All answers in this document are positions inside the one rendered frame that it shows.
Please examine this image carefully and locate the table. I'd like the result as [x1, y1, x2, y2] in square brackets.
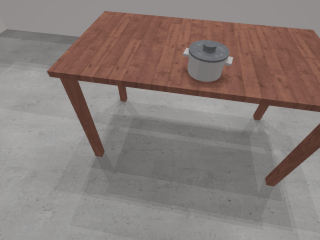
[47, 11, 320, 187]

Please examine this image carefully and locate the knob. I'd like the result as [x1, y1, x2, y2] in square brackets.
[203, 41, 217, 51]

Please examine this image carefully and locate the lid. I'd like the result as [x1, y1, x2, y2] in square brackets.
[188, 40, 230, 63]

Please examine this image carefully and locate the pot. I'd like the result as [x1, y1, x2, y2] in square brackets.
[183, 48, 233, 82]

